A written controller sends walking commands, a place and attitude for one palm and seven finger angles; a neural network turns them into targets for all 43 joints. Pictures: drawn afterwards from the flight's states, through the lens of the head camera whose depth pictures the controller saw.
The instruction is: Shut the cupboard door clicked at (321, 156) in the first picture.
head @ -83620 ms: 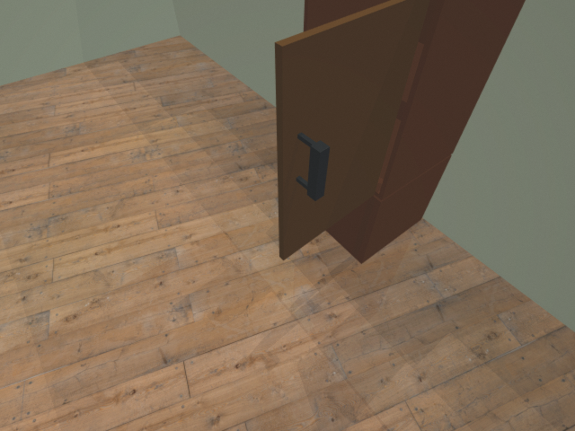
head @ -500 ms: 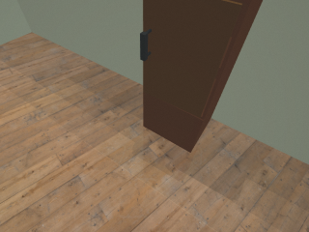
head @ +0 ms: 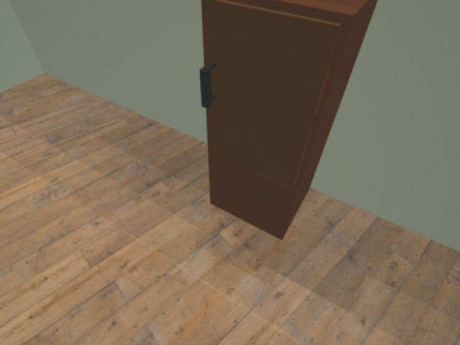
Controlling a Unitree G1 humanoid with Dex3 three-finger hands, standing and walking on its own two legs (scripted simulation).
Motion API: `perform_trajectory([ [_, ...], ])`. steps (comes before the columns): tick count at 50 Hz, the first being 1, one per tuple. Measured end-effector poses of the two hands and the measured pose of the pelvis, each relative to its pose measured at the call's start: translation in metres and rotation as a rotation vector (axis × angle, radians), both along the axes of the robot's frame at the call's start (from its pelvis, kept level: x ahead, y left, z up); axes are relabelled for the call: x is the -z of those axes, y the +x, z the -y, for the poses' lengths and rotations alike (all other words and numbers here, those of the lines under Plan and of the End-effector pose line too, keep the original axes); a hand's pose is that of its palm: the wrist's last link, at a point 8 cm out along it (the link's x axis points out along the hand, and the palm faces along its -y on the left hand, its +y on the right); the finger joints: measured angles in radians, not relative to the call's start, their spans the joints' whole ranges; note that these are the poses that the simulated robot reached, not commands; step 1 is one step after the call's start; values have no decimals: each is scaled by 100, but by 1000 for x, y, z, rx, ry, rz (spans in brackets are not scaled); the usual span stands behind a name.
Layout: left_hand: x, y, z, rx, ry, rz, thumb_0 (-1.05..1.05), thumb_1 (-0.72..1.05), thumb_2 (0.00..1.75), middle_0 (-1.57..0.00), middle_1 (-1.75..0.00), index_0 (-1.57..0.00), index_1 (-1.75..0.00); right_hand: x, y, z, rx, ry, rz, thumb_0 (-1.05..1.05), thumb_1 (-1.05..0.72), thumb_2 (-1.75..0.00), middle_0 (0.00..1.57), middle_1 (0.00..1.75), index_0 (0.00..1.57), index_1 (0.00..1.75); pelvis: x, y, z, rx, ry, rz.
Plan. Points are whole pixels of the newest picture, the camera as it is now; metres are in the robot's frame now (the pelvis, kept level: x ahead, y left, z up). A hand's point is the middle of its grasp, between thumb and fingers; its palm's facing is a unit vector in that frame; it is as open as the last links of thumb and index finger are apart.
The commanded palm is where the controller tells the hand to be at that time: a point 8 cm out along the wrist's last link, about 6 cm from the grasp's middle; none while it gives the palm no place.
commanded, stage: let the arm hang, fingers relaxed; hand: left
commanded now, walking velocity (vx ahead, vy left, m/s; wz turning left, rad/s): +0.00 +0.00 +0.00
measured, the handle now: (209, 85) +0.88 +0.12 +0.00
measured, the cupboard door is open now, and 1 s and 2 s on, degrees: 2 2 2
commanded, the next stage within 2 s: look to check the result in 0.10 s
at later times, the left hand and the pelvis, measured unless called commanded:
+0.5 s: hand out of the picture -0.04 +0.16 -0.17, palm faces +0.05 -0.98 -0.17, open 7.4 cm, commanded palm none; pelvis +0.01 +0.00 +0.00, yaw +0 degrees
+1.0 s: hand out of the picture -0.02 +0.15 -0.18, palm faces +0.09 -0.98 -0.17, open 7.4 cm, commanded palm none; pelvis +0.02 -0.01 -0.01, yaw +3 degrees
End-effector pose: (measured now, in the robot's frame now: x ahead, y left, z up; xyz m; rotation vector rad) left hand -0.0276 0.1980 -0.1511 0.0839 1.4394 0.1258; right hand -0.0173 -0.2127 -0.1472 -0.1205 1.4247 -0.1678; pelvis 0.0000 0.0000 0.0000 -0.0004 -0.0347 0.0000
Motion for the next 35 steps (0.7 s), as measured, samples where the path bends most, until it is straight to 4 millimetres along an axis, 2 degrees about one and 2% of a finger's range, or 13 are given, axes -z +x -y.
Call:
perform_trajectory([
  [7, 0, -3, 3, -10, -7, -22, 0, 91, 89, -20, -30, -20, -29, -1, -1, -2, 4, 1, -15, 0, -91, -90, 20, 30, 20, 30, 0, 3, 1, -1, -1, -4],
  [21, -7, -20, -9, -25, 38, -83, 0, 91, 89, -20, -30, -20, -29, 3, 5, -4, 0, 15, -25, 0, -91, -90, 20, 30, 20, 30, 0, 9, 1, 0, 1, -6],
  [35, -4, -8, -1, -20, 22, -68, 0, 91, 89, -20, -30, -20, -29, 1, 17, 5, -7, -2, -12, 0, -91, -90, 20, 30, 20, 30, 0, 14, 4, 1, 4, -8],
])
